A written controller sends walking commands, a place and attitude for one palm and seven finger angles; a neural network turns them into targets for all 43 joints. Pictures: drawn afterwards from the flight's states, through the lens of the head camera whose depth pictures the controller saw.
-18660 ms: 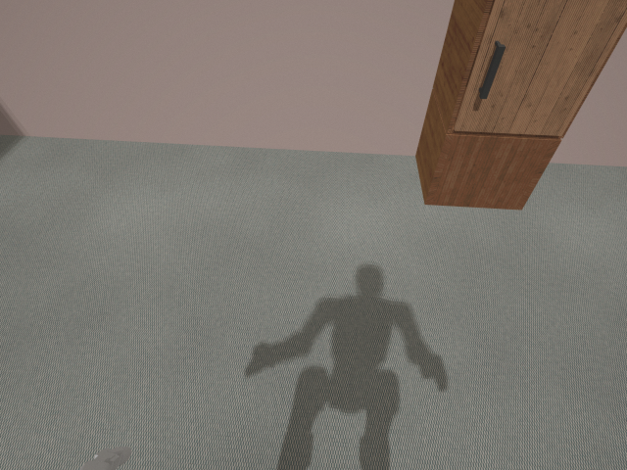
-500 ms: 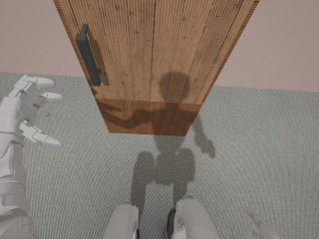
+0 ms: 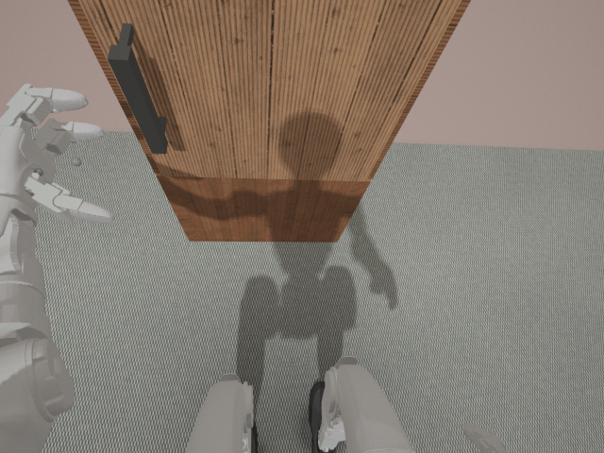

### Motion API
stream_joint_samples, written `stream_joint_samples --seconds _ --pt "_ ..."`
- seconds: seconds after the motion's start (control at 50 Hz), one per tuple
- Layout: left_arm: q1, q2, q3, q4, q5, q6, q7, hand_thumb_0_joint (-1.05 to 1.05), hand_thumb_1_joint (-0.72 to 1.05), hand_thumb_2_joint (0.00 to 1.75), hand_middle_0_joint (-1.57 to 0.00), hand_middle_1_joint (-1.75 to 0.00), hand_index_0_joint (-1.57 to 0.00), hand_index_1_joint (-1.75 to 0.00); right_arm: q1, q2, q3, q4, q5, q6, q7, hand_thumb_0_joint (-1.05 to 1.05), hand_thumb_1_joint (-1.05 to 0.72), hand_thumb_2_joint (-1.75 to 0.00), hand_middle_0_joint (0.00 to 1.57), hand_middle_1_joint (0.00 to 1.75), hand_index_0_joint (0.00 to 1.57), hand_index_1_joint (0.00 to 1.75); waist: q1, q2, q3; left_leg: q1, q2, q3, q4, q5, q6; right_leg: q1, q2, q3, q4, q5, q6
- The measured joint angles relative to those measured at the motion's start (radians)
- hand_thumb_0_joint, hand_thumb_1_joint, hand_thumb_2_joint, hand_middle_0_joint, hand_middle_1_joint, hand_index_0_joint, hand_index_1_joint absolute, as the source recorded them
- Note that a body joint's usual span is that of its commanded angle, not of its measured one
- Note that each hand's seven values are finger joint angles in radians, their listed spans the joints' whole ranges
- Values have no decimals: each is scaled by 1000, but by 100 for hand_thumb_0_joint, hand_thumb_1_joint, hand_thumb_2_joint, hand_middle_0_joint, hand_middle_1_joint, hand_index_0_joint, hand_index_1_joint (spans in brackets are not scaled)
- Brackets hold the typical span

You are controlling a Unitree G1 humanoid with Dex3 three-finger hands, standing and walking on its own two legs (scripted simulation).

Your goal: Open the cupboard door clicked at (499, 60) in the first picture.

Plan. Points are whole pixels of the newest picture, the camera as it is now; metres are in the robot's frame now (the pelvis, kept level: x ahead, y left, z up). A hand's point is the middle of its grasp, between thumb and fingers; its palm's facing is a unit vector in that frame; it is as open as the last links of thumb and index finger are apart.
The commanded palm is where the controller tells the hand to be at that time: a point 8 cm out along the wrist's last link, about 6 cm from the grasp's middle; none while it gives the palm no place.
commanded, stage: move the hooked fingers beside the handle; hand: left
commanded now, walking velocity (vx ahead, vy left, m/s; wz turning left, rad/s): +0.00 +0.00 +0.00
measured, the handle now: (145, 96) +0.57 +0.20 +0.03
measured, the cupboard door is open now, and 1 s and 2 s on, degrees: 0 0 0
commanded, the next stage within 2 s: slide the fingers in behind the handle in 1.22 s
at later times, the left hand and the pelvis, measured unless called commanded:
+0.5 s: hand (92, 118) +0.53 +0.26 +0.03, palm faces +0.00 -1.00 -0.04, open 14.0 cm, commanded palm +0.51 +0.29 +0.03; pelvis +0.00 +0.00 -0.02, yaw -2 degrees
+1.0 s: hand (101, 129) +0.51 +0.25 +0.03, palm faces +0.00 -1.00 -0.04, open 14.0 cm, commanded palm +0.49 +0.28 +0.03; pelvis +0.00 +0.00 +0.00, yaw -1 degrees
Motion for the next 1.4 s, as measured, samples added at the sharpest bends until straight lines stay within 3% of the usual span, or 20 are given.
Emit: stream_joint_samples --seconds 0.22,0.42,0.5,0.64,0.9,1.04,1.12,1.26,1.4 --pt "-146 84 42 134 63 2 44 -1 -50 30 -30 -120 -30 -120 2 -2 24 -15 -11 38 2 0 -90 -90 21 30 20 30 -52 4 12 -60 8 -2 31 -3 1 -59 6 -2 22 4 -3" --pt "-261 177 54 210 86 39 23 -1 -50 30 -30 -120 -30 -120 20 -7 43 -16 -16 75 6 0 -90 -90 21 30 20 30 -85 13 22 -121 14 -12 58 -7 1 -112 12 -12 35 7 -3" --pt "-251 187 76 187 91 42 21 -1 -50 30 -30 -120 -30 -120 30 -7 41 -25 -19 88 13 0 -90 -90 21 30 20 30 -93 14 20 -136 20 -8 63 -10 3 -129 17 -9 35 9 -2" --pt "-169 149 89 110 75 44 21 -1 -49 30 -30 -120 -30 -120 43 5 35 -30 -14 114 28 0 -90 -90 21 30 20 30 -80 14 17 -104 24 -1 36 -9 6 -98 24 -1 7 15 3" --pt "-153 65 -7 114 62 25 64 -1 -50 30 -30 -120 -30 -120 20 16 25 -17 -15 110 27 0 -90 -90 21 30 20 30 -53 12 0 -33 9 -15 -9 1 5 -18 12 -12 -36 13 7" --pt "-162 64 16 133 94 -6 95 -1 -50 30 -30 -120 -30 -120 0 11 23 -35 -24 105 24 0 -90 -90 21 30 20 30 -70 13 2 -58 9 -11 13 -6 3 -47 12 -8 -9 6 4" --pt "-153 68 36 110 85 -31 90 -1 -50 30 -30 -120 -30 -120 -3 16 23 -31 -23 113 27 0 -90 -90 21 30 20 30 -68 12 10 -55 15 -6 18 -11 2 -49 17 -4 -2 4 3" --pt "-150 115 54 152 74 19 53 -1 -50 30 -30 -120 -30 -120 11 16 38 -36 -12 121 22 0 -90 -90 21 30 20 30 -64 11 16 -53 18 -4 12 -6 1 -51 21 -1 -5 8 -1" --pt "-153 113 51 121 50 -11 31 -1 -50 30 -30 -120 -30 -120 17 11 31 -12 -14 111 22 0 -90 -90 21 30 20 30 -55 5 13 -67 17 -15 23 -6 -3 -59 19 -12 1 8 -5"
